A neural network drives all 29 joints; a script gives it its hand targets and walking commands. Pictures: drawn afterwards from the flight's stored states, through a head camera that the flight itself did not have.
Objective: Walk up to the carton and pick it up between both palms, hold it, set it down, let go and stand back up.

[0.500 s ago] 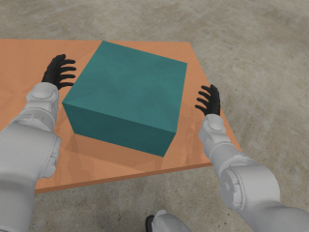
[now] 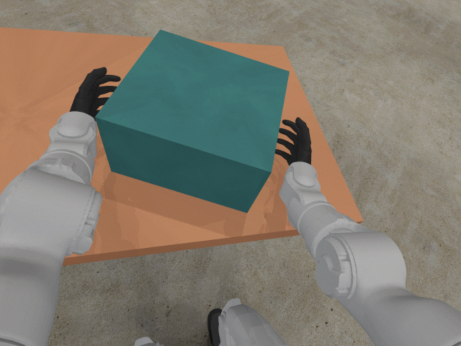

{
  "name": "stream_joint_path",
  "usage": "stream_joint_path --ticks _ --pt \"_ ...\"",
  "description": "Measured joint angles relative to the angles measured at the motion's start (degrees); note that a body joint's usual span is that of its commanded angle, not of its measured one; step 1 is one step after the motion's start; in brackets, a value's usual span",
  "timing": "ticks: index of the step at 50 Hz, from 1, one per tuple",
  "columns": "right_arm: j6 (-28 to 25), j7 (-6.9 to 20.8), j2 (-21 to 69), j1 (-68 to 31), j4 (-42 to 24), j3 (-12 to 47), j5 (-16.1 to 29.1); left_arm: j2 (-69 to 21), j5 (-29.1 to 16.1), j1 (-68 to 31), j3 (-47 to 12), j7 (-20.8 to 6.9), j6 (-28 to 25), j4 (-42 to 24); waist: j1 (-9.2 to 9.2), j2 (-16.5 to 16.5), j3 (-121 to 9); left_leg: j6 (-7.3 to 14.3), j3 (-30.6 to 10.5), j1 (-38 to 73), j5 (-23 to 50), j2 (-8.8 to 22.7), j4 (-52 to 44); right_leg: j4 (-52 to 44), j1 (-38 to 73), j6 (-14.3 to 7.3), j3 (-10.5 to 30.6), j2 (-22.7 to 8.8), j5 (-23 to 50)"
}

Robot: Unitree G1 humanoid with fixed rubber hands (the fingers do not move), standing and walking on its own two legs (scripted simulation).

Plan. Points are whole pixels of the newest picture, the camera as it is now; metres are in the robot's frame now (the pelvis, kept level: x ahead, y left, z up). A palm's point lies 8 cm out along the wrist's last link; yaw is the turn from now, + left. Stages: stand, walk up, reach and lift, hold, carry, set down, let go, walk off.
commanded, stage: reach and lift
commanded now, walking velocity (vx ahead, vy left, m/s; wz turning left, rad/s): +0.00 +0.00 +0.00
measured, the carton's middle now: (203, 119) +0.52 -0.08 +0.04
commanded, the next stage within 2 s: none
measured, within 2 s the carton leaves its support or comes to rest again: neither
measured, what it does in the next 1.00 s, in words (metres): stands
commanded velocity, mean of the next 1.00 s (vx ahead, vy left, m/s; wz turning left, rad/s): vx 0.00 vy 0.00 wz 0.00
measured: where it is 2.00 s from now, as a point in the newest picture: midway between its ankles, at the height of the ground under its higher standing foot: outside the picture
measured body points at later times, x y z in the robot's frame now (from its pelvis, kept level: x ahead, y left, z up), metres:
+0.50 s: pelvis +0.02 +0.01 +0.01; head +0.13 +0.06 +0.44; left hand +0.55 +0.10 +0.07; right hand +0.41 -0.24 +0.05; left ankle +0.02 +0.10 -0.65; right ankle +0.10 -0.13 -0.65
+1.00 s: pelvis +0.01 +0.01 +0.02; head +0.15 +0.05 +0.45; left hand +0.55 +0.10 +0.07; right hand +0.41 -0.24 +0.05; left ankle +0.02 +0.10 -0.65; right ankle +0.10 -0.13 -0.65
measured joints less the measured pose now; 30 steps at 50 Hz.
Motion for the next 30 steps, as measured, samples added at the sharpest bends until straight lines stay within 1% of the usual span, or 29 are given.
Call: stream_joint_path --ticks 2,4,7,10,16,20,24,27,30 --pt "0.85 -0.82 0.35 -0.87 -0.3 0.31 0.28 -0.46 0.43 -0.27 0.02 0.09 1.09 -0.05 -0.05 -0.11 0.67 -0.01 -0.22 0.72 -0.15 -0.01 -0.06 -0.04 0.78 -0.03 -0.21 -0.01 -0.22" --pt "1.56 -2.27 0.53 -1.24 -0.25 0.01 0.65 -0.59 1.23 0.06 0.33 0.39 2.14 -0.39 -0.19 -0.06 1.01 -0.04 -0.46 1.55 -0.1 -0.04 -0.6 -0.56 1.7 -0.03 -0.44 -0.03 -0.29" --pt "0.1 -2.74 0.61 -1.24 2.27 -1.78 -0.96 -0.69 4.33 1.37 3.28 0.7 2.03 -0.34 -0.07 0.13 0.76 -0.36 -0.6 2.64 -0.14 0.33 -1.44 -1.7 2.89 -0.13 -0.58 0.35 -0.16" --pt "-0.63 -2.84 0.96 0.14 1.74 -1.32 -0.12 -0.9 5.06 2.66 3.99 0.86 2.25 -1.64 0.16 0.11 0.82 -0.48 -0.66 3.74 -0.24 0.6 -2.15 -2.65 4.07 -0.19 -0.64 0.65 -0.08" --pt "-0.94 -3.25 1.61 1.42 0.23 -1.63 0.06 -1.36 5.85 3.24 4.64 0.81 2.7 -2.93 0.2 0.17 1.32 -0.3 -0.67 4.73 -0.45 0.61 -2.65 -3.3 5.14 0.02 -0.64 0.68 -0.25" --pt "-1.05 -2.97 1.08 1.51 -0.23 -1.79 0.34 -1.8 6.21 3.25 5.11 0.91 3.26 -4.06 0.85 0.32 1.82 -0.32 -0.46 4.84 -0.66 0.92 -2.52 -3.85 5.43 0.24 -0.42 1.02 0.06" --pt "-0.83 -2.63 0.38 1.47 -0.81 -1.47 1.01 -2.24 6.4 3.11 5.08 1.14 3.65 -5.17 1.09 0.59 2.24 -0.22 -0.49 4.6 -0.59 0.96 -2.53 -4.46 5.49 0.44 -0.44 1.09 0.42" --pt "-1.32 -2.19 -0.04 1.38 -0.7 -2.26 0.62 -2.54 7.65 3.17 6.57 1.33 3.74 -5.97 1.58 0.91 2.35 -0.23 -0.39 4.27 -0.57 1.05 -2.45 -4.82 5.34 0.59 -0.34 1.2 0.73" --pt "-1.06 -1.96 -0.23 1.38 -1.49 -2.75 0.35 -2.76 7.39 2.67 6.41 1.42 3.64 -5.9 1.84 0.77 2.68 0.12 -0.09 4.2 -0.58 1.01 -2.36 -4.76 5.17 0.77 -0.05 1.18 0.85"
